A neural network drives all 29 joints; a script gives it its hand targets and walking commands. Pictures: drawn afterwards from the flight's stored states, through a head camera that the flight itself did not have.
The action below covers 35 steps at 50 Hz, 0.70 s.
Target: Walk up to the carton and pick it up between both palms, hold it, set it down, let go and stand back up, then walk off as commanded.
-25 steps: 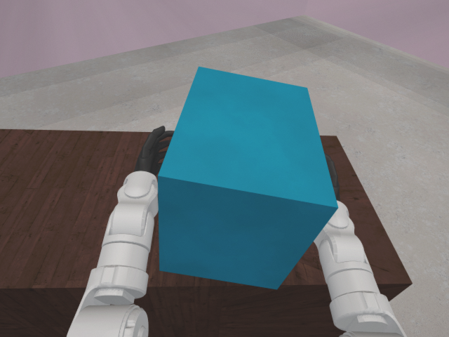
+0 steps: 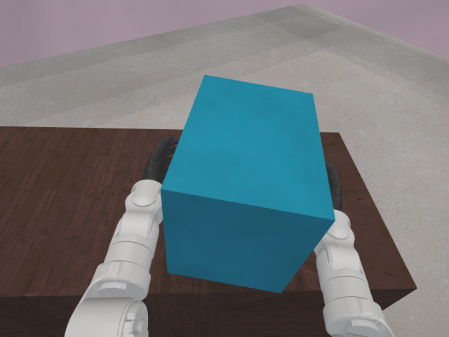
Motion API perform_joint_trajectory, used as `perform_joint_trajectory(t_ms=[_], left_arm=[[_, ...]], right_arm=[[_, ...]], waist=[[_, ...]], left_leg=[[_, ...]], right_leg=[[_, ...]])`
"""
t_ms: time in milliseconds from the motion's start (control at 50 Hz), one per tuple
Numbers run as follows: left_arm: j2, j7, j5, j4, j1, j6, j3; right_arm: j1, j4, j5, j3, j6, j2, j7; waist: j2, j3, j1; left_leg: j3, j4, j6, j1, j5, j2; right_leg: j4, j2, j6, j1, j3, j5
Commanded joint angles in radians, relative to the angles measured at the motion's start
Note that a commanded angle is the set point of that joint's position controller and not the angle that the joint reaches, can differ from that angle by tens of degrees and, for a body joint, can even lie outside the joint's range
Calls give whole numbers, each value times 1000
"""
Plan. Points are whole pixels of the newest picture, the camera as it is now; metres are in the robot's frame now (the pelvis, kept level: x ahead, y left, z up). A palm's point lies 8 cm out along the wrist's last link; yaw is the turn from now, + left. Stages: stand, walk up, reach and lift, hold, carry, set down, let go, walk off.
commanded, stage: set down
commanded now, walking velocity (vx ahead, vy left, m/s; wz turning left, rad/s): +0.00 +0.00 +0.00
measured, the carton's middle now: (241, 181) +0.42 -0.04 +0.05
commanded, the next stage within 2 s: none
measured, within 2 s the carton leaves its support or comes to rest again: rests again in 1.96 s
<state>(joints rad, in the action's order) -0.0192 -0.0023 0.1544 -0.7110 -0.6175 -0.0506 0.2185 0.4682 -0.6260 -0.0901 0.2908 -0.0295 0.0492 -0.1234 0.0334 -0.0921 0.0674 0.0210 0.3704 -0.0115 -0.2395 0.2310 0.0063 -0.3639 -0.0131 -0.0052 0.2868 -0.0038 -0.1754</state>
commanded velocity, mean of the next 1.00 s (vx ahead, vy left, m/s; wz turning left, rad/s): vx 0.00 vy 0.00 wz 0.00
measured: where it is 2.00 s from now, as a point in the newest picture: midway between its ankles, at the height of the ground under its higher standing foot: outside the picture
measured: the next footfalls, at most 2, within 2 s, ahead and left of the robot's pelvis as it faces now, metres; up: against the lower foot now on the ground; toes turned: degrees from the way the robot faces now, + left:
none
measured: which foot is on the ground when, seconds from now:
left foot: down 0.00-1.00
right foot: down 0.00-1.00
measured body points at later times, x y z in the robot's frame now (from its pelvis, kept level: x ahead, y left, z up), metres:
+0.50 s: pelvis +0.01 +0.00 +0.00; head +0.04 +0.02 +0.45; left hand +0.43 +0.12 +0.06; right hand +0.36 -0.19 +0.05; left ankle -0.03 +0.12 -0.75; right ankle +0.00 -0.11 -0.75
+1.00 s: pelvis +0.02 +0.00 +0.00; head +0.06 +0.02 +0.45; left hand +0.43 +0.13 +0.03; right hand +0.37 -0.19 +0.03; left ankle -0.03 +0.12 -0.75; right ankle +0.00 -0.11 -0.75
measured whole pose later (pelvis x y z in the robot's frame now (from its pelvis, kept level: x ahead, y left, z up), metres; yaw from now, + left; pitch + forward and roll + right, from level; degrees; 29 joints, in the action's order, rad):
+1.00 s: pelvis +0.02 +0.00 +0.00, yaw +0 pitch +7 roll +0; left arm -0.05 -0.02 0.17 -1.06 -0.68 0.18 0.27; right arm 0.47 -0.79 -0.32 0.47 -0.19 0.12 -0.11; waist 0.03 -0.06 0.08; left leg 0.02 0.37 -0.01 -0.24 0.26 0.01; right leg -0.36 -0.01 0.00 0.29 0.00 -0.20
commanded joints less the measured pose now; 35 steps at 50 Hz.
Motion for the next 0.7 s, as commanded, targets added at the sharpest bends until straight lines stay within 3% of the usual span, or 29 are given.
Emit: perform_joint_trajectory(t_ms=[0, 120, 200, 380, 440, 540, 680], left_arm=[[549, -150, 33, 33, -628, 51, -255], [602, -146, 15, 52, -597, 81, -320], [613, -137, 15, 34, -591, 109, -334], [538, -155, 76, -81, -646, 132, -208], [548, -159, 62, -111, -664, 152, -206], [578, -144, 31, -114, -743, 225, -247], [525, -139, 55, -205, -771, 272, -169]], right_arm=[[749, 106, -39, -434, -120, 566, 132], [758, 170, -40, -481, -165, 595, 121], [782, 184, -45, -486, -194, 588, 124], [718, 30, -131, -353, -198, 560, 136], [769, 57, -137, -354, -216, 573, 140], [813, 70, -159, -358, -259, 611, 148], [757, -57, -225, -274, -264, 595, 155]], waist=[[-5, -513, -1], [-25, -595, 18], [-39, -628, 14], [-33, -460, 12], [-28, -493, 2], [-47, -601, 14], [-33, -507, 16]], left_leg=[[-93, -62, -24, -8, -310, -66], [-81, -11, -45, 17, -477, -64], [-74, 2, -52, 31, -514, -54], [-94, -40, -39, -4, -352, -48], [-98, -35, -35, -21, -363, -47], [-94, -10, -46, -53, -405, -44], [-100, -40, -36, -108, -289, -39]], right_leg=[[-31, 37, 64, -641, 16, 760], [-59, 34, 63, -638, 18, 918], [-54, 29, 57, -612, 22, 905], [-30, 40, 57, -559, 29, 728], [-39, 42, 61, -563, 27, 755], [-63, 41, 54, -560, 26, 799], [-53, 55, 56, -545, 22, 716]])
